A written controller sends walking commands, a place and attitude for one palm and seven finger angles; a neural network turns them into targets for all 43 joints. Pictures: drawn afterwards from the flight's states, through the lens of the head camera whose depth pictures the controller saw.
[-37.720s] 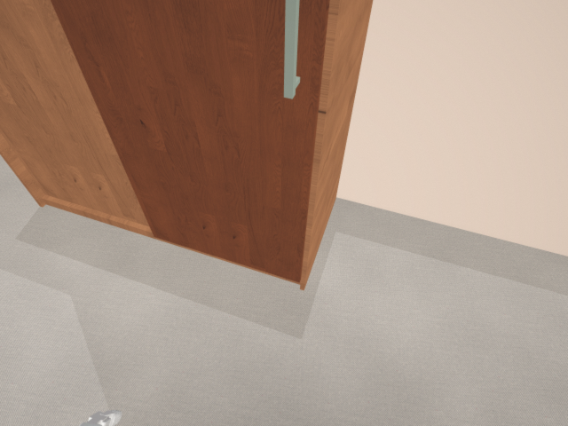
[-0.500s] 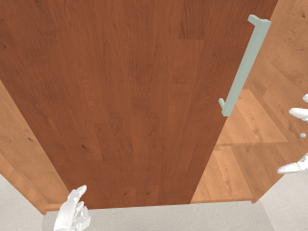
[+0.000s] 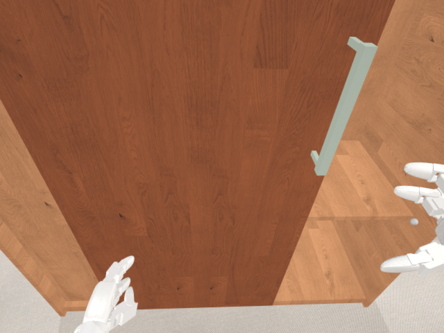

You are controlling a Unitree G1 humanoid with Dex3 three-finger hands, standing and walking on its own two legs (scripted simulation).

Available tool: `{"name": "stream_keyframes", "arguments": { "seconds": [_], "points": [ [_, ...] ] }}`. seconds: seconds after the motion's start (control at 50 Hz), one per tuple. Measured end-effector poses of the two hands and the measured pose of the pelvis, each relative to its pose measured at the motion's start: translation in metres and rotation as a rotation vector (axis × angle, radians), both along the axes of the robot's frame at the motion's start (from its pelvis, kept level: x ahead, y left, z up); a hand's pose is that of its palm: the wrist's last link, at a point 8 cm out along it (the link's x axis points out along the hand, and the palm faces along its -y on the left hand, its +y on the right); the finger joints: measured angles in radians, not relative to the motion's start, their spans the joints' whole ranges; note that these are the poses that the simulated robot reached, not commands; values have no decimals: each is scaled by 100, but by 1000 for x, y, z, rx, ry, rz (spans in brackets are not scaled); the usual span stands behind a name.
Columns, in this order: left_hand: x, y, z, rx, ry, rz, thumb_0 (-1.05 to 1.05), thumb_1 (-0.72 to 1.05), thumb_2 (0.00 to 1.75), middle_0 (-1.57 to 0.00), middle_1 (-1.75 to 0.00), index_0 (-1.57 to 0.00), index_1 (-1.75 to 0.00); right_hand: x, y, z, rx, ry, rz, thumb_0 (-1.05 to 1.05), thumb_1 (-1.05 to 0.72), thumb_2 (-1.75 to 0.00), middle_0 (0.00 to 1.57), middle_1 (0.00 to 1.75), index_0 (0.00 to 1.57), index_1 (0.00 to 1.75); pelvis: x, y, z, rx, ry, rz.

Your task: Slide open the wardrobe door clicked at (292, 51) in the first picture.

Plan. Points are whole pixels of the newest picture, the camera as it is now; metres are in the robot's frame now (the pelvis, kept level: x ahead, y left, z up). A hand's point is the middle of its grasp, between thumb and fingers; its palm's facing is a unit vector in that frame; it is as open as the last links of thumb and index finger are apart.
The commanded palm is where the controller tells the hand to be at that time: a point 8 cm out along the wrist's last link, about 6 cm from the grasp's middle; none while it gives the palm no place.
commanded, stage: draw the hand back to the body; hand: right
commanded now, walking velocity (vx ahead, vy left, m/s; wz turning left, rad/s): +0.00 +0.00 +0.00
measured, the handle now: (335, 113) +0.43 -0.22 +0.24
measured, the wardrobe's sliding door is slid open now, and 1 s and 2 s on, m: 0.43 0.43 0.43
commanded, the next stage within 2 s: step back with the hand held close in 1.00 s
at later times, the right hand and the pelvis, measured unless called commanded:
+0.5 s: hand (406, 232) +0.21 -0.26 +0.18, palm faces +0.45 +0.83 -0.35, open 10.0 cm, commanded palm +0.16 -0.29 +0.18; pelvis +0.01 +0.00 +0.01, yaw +1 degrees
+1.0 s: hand (407, 239) +0.20 -0.25 +0.17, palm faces +0.45 +0.82 -0.35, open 7.5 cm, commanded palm +0.16 -0.29 +0.18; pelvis +0.02 +0.00 +0.01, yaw +1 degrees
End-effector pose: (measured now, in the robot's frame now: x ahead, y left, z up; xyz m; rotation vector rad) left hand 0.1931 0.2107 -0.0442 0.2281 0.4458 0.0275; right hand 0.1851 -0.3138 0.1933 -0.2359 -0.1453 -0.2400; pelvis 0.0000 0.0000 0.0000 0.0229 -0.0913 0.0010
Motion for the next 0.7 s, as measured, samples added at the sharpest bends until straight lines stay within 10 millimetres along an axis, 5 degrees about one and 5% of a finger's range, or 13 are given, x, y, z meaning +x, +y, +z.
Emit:
{"name": "stream_keyframes", "arguments": {
  "seconds": [0.12,0.32,0.7],
  "points": [
    [-12,0,-12,1,80,8,2,90,90,-20,-30,-20,-30,-17,6,4,-101,-131,-189,-1,30,-33,25,100,24,100,-1,0,2,-6,4,8],
    [-27,8,-30,1,196,54,2,90,90,-21,-30,-20,-30,-20,11,-4,-158,-107,-231,-1,-4,-49,24,80,23,80,6,0,5,-11,-6,13],
    [1,15,-14,16,141,58,2,90,90,-20,-30,-20,-30,-30,25,-11,-175,-46,-197,1,-71,-82,22,41,21,40,16,4,8,-10,-10,20]
  ]
}}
